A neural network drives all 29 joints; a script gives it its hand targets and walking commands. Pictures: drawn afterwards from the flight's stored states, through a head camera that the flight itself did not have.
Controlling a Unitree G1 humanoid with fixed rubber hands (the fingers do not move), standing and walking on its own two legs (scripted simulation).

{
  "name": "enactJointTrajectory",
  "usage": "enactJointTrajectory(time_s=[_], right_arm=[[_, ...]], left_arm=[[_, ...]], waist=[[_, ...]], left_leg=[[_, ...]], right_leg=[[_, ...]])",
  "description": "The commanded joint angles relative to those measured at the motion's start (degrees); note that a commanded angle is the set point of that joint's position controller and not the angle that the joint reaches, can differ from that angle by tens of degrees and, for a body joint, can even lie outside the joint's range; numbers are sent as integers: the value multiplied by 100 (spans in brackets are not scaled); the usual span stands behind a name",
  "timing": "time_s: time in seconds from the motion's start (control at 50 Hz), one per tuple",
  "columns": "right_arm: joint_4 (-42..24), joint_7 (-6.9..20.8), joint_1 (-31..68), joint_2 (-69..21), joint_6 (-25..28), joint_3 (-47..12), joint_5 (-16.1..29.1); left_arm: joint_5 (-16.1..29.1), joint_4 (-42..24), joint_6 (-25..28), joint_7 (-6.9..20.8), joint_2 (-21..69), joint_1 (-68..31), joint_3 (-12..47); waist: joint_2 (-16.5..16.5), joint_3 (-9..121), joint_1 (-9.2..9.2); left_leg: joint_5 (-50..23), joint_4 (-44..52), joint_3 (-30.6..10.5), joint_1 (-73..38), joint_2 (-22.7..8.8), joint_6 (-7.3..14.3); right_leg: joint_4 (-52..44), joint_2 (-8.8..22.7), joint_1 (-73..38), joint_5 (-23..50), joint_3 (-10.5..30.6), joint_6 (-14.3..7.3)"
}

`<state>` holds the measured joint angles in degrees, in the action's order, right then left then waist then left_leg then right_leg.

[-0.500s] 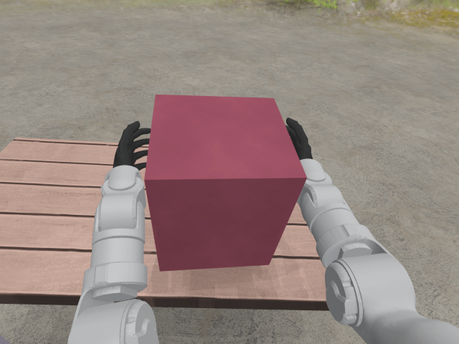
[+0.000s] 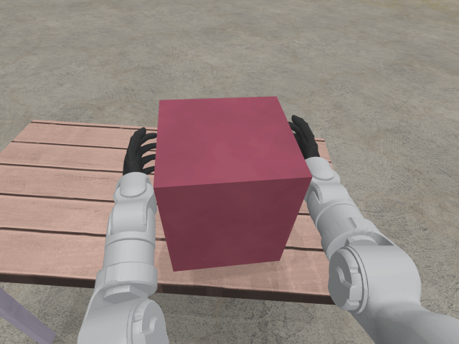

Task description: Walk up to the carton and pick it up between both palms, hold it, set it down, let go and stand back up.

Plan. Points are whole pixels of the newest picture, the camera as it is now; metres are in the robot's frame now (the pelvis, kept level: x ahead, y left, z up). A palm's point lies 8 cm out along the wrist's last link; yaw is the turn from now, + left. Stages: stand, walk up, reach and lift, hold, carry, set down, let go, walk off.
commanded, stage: set down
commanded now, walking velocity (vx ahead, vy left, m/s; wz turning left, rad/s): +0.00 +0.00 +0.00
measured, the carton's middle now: (223, 186) +0.40 +0.06 +0.10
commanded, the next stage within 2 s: none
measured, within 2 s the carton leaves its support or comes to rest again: rests again in 1.16 s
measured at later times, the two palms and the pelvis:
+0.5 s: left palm (141, 182) +0.38 +0.20 +0.11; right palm (299, 163) +0.46 -0.09 +0.12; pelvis +0.00 +0.00 +0.00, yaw -1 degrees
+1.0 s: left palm (147, 192) +0.38 +0.20 +0.07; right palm (296, 167) +0.48 -0.09 +0.09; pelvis +0.00 +0.00 -0.01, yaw -2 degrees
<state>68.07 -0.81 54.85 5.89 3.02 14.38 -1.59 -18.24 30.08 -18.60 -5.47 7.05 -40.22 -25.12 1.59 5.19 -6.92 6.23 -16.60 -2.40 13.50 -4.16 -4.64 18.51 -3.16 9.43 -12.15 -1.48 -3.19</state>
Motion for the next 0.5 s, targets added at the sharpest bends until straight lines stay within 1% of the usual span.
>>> enactJointTrajectory(time_s=[0.0,0.22,0.32,0.48], right_arm=[[-1113,653,4217,-2488,362,-702,-166],[-830,787,4161,-2451,568,-525,-434],[-703,850,4167,-2418,646,-471,-521],[-488,936,4190,-2291,765,-334,-661]], left_arm=[[216,-568,379,313,2309,-4258,1750],[170,-429,660,154,2438,-4204,1672],[154,-379,778,80,2481,-4198,1625],[143,-297,953,-23,2534,-4180,1553]], waist=[[-46,2869,-56],[54,3297,-178],[98,3467,-250],[187,3725,-303]], left_leg=[[-1915,-273,704,-1424,290,326],[-2330,-393,721,-1333,250,302],[-2438,-438,738,-1240,235,296],[-2551,-499,766,-1110,211,295]], right_leg=[[-68,269,-549,2541,-310,706],[0,238,-398,2938,-373,659],[31,217,-321,3042,-391,631],[64,176,-130,3085,-421,601]])
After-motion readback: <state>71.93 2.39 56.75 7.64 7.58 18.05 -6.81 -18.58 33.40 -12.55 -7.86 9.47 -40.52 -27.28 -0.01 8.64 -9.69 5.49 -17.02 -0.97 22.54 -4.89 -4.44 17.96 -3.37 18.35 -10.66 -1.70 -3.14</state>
